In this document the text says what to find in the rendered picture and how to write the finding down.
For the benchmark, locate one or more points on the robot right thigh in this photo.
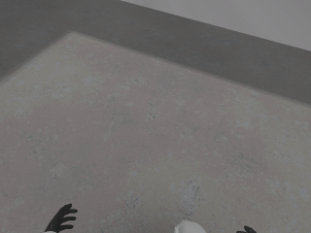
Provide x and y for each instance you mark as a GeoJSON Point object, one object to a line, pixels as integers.
{"type": "Point", "coordinates": [188, 227]}

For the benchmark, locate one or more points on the left robot hand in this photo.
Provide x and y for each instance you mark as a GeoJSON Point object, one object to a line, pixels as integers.
{"type": "Point", "coordinates": [60, 217]}

